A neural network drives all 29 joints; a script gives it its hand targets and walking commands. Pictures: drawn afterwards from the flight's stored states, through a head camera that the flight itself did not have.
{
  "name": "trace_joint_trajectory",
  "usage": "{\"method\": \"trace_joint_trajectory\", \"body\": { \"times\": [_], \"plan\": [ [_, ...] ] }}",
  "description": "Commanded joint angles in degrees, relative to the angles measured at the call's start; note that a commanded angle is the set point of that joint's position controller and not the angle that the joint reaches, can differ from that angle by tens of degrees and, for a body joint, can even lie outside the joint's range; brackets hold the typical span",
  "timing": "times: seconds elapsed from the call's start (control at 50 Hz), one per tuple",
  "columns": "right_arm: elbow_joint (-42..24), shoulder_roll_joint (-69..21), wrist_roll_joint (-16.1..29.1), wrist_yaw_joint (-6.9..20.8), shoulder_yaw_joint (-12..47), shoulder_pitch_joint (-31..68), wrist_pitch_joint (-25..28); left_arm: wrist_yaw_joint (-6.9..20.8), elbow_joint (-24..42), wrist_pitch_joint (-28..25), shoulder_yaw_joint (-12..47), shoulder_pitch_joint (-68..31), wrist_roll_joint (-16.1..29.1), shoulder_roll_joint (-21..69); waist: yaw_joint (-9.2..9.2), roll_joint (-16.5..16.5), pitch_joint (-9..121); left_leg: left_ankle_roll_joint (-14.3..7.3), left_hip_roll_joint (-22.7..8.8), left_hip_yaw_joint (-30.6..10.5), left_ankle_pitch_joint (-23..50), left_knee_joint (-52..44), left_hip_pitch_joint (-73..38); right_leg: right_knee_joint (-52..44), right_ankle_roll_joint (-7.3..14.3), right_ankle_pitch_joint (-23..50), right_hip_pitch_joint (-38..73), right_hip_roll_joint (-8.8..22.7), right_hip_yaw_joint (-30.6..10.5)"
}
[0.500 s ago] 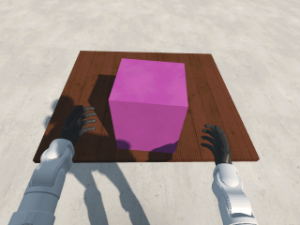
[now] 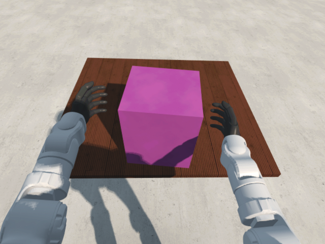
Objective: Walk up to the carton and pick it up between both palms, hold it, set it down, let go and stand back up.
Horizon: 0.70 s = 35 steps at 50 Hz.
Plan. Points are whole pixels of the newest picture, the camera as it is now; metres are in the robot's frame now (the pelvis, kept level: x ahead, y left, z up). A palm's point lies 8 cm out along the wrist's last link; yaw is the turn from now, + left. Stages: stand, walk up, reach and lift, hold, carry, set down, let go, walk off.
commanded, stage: reach and lift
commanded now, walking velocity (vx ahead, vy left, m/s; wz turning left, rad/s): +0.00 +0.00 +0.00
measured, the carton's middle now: (161, 118) +0.49 +0.01 +0.01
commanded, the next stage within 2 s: none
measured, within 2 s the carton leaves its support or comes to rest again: neither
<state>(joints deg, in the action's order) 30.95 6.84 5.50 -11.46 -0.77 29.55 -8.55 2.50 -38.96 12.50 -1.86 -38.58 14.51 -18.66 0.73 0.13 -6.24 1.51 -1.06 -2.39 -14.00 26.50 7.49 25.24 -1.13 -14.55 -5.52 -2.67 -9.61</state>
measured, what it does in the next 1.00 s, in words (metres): stands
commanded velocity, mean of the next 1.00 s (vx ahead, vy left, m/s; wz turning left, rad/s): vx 0.00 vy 0.00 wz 0.00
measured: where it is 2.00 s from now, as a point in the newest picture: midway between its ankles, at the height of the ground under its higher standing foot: outside the picture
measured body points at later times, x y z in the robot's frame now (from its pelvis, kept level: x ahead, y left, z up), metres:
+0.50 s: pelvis +0.00 +0.00 +0.00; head +0.01 +0.01 +0.45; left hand +0.46 +0.21 +0.17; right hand +0.45 -0.15 +0.14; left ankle +0.01 +0.13 -0.74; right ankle +0.00 -0.14 -0.74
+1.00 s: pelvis +0.01 +0.00 +0.00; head +0.06 +0.01 +0.45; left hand +0.49 +0.21 +0.16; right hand +0.48 -0.17 +0.13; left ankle +0.01 +0.13 -0.74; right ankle +0.00 -0.14 -0.74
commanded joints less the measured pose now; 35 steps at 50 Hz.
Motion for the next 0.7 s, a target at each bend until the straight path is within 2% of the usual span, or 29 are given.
{"method": "trace_joint_trajectory", "body": {
  "times": [0.0, 0.1, 0.22, 0.26, 0.36, 0.44, 0.5, 0.68],
  "plan": [
    [-2.7, 10.57, 8.09, -1.1, -4.21, 29.98, 1.73, -0.52, 1.89, -2.63, -4.62, -30.06, -0.6, -11.46, -4.68, -1.7, 32.0, -0.09, 3.17, 4.16, 17.9, -4.01, 0.75, -2.69, -1.83, 31.11, 5.24, 1.64, 9.01],
    [3.64, 11.53, 8.04, -1.27, -4.65, 36.83, 2.67, -0.8, -5.01, -5.15, -2.57, -36.42, 0.12, -11.7, -5.89, -1.77, 35.76, 0.48, 3.1, 3.85, 19.74, -2.56, 0.84, -1.95, -1.56, 33.89, 4.26, 1.22, 9.52],
    [13.6, 12.2, 8.45, -1.12, -4.9, 44.83, 4.04, -1.08, -16.15, -8.87, 0.75, -44.45, 1.43, -11.09, -7.17, -2.51, 37.82, 1.44, 2.68, 3.38, 20.58, -0.95, 0.38, -2.11, -0.79, 32.04, -0.11, 0.79, 10.57],
    [15.32, 12.51, 8.58, -1.17, -4.86, 47.12, 4.89, -1.12, -19.05, -10.26, 2.17, -46.51, 2.43, -10.9, -7.76, -1.98, 39.62, 1.74, 2.53, 3.21, 21.52, -0.13, 0.42, -1.73, -0.64, 33.45, -0.53, 0.52, 10.91],
    [21.82, 13.64, 9.79, -0.97, -4.5, 53.6, 5.95, -1.75, -26.91, -12.95, 6.27, -52.67, 4.64, -10.77, -8.67, -2.84, 41.94, 2.41, 1.78, 2.55, 22.25, 1.58, -0.53, -1.86, 0.19, 30.84, -5.6, 0.04, 11.96],
    [26.14, 14.95, 10.01, -0.68, -4.53, 56.84, 6.49, -2.22, -31.0, -14.27, 8.24, -55.93, 6.01, -11.25, -9.31, -3.38, 44.01, 3.02, 1.34, 2.15, 24.09, 2.83, -1.16, -1.7, 0.44, 30.99, -7.77, -0.22, 12.64],
    [28.06, 15.5, 10.51, -0.31, -4.04, 59.14, 6.61, -2.6, -33.53, -15.06, 9.18, -58.17, 6.88, -11.76, -9.05, -2.98, 46.16, 2.94, 1.21, 2.18, 24.05, 3.07, -0.68, -1.58, 0.4, 31.17, -8.65, -0.2, 12.9],
    [33.42, 17.72, 10.86, 0.94, -5.09, 64.59, 6.45, -2.95, -38.84, -15.96, 11.56, -64.1, 9.31, -12.86, -10.12, -2.78, 48.97, 2.42, 0.76, 1.25, 25.77, 3.63, -2.19, -2.12, 0.33, 28.57, -15.08, 0.01, 14.16]
  ]
}}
